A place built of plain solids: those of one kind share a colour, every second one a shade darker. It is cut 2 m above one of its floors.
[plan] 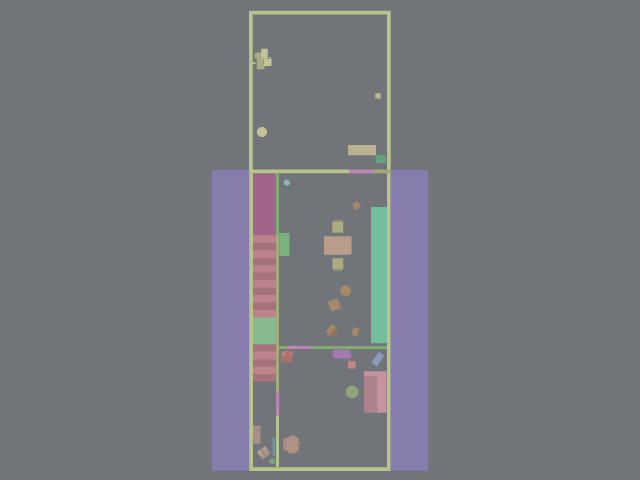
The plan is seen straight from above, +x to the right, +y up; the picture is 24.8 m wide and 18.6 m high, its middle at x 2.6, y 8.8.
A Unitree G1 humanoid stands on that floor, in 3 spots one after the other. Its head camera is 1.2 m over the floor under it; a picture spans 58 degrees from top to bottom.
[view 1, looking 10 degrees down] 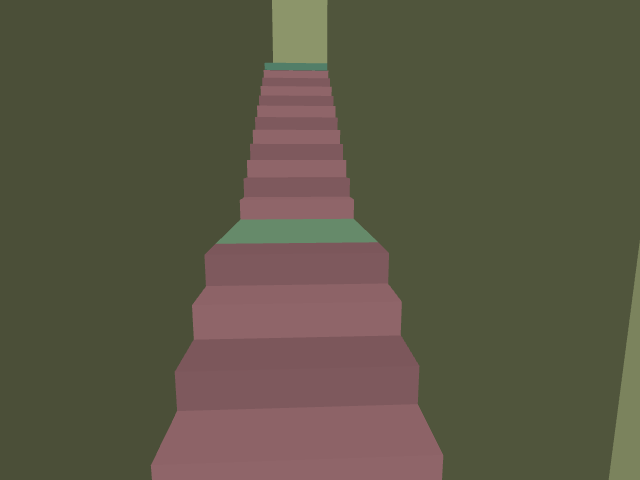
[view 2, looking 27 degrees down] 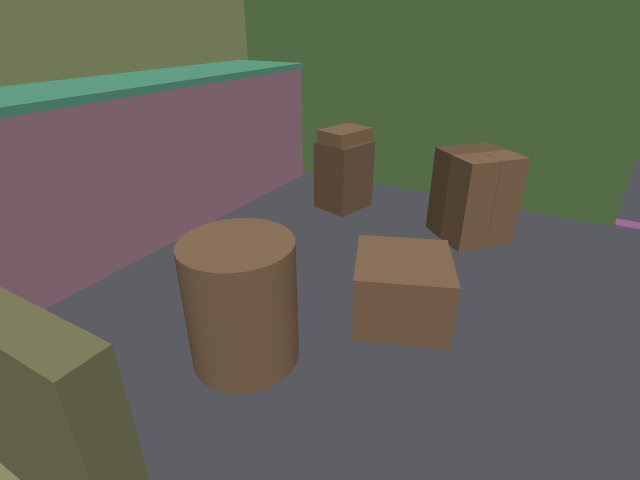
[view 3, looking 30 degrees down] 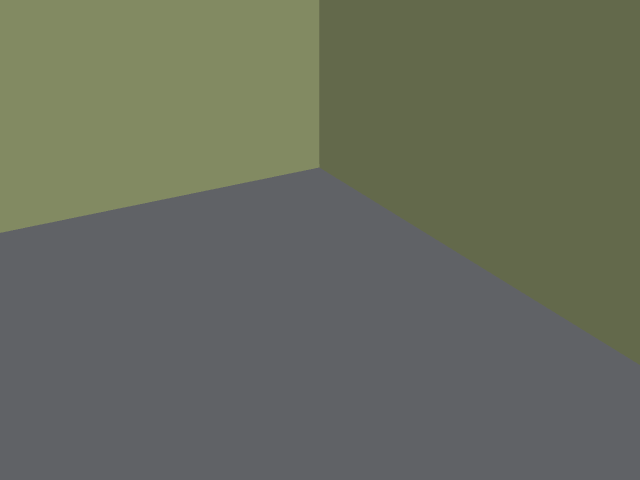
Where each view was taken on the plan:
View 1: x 0.45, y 2.41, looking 87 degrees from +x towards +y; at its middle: half_landing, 2.48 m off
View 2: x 2.66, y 7.85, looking -60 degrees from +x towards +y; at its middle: ground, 2.64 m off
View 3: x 2.41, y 1.60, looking -30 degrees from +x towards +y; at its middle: ground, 2.40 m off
